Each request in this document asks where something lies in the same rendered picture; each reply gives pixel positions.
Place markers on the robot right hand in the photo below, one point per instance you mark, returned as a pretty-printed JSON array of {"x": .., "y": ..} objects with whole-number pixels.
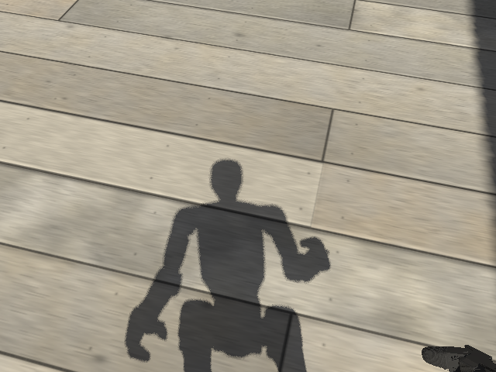
[{"x": 458, "y": 359}]

